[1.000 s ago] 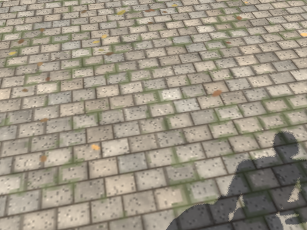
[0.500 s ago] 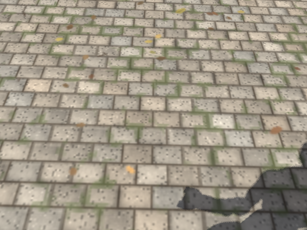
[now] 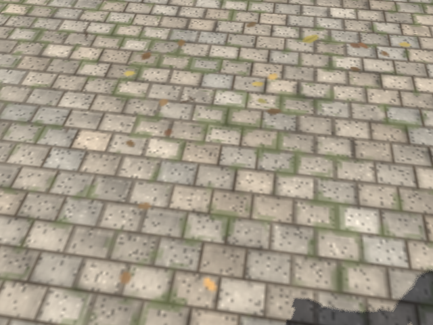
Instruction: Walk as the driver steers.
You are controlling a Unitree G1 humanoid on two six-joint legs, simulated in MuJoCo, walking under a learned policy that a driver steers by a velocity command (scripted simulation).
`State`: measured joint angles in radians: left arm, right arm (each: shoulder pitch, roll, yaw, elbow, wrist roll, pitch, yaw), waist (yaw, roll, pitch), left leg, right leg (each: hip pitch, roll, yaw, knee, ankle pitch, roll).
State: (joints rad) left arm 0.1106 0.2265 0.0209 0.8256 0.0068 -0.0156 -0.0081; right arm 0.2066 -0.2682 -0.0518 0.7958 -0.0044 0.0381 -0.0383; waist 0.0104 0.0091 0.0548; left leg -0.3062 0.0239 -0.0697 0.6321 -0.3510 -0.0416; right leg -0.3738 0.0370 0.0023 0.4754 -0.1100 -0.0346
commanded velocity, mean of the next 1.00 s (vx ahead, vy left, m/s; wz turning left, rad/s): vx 0.18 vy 0.00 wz -0.34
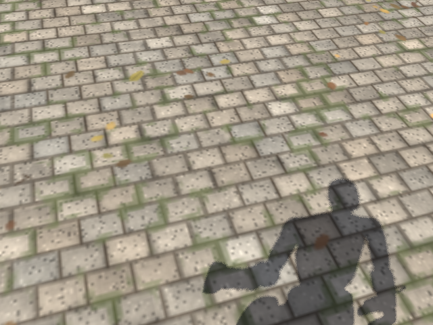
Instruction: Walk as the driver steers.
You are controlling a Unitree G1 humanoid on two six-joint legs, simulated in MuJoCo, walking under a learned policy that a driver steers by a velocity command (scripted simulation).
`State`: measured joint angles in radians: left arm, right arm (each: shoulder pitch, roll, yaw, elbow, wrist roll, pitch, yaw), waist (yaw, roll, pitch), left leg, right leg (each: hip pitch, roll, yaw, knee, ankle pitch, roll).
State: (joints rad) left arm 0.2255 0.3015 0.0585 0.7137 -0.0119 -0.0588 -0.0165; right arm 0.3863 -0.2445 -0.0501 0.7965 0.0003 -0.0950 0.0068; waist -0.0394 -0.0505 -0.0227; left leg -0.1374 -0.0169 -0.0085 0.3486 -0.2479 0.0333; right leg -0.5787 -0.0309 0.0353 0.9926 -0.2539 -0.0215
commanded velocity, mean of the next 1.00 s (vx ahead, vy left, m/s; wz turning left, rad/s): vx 0.43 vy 0.00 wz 0.37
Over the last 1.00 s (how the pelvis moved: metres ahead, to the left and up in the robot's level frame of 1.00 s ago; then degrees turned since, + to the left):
0.16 -0.03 0.01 -23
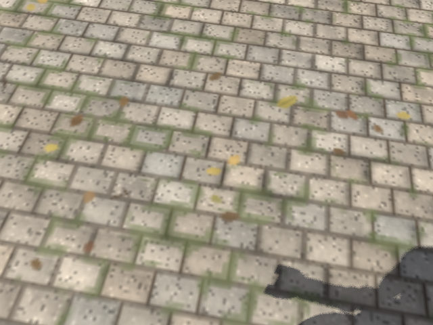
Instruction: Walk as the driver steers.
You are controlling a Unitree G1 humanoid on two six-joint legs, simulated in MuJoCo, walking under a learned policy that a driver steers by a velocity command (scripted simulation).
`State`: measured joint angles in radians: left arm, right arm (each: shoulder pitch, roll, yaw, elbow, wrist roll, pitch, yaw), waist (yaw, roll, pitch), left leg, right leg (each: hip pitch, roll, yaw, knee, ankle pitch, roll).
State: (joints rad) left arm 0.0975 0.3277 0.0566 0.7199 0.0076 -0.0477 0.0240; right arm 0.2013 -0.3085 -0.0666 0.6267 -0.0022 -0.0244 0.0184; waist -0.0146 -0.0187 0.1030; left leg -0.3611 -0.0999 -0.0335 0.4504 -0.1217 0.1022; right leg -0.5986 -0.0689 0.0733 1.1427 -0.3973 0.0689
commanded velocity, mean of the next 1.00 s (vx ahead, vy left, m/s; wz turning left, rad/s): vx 0.04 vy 0.00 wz -0.02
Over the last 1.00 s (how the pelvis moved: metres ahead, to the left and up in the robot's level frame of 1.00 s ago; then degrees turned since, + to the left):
0.48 0.04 -0.01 26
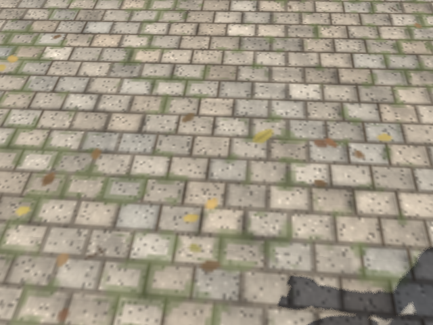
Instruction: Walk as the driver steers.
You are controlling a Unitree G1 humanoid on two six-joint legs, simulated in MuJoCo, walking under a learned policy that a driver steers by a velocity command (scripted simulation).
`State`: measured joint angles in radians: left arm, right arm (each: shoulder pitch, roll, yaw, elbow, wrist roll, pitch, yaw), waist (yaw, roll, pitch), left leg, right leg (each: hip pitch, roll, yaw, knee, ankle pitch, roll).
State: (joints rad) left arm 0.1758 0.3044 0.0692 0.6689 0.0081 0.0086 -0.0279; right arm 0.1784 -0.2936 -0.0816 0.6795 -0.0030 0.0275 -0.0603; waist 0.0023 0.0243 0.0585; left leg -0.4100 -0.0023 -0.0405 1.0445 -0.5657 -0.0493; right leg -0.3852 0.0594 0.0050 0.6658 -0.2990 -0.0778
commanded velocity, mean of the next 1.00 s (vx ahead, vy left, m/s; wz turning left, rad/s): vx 0.37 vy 0.00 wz -0.58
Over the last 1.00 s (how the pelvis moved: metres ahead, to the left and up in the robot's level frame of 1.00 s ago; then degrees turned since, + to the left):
0.10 -0.08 -0.01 -5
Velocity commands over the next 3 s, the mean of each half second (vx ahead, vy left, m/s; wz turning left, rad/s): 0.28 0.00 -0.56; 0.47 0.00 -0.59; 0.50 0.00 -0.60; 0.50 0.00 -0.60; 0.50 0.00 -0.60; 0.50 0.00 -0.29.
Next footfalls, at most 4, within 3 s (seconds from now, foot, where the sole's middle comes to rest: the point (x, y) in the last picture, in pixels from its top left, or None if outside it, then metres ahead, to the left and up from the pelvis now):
0.42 left None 0.15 0.13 -0.76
0.88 right None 0.33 -0.26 -0.76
1.38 left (330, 247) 0.68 -0.30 -0.76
1.90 right None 0.60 -0.67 -0.76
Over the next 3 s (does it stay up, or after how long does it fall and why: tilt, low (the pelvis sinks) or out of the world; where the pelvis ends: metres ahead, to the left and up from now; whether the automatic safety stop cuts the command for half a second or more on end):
stays up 0.69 -1.07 0.01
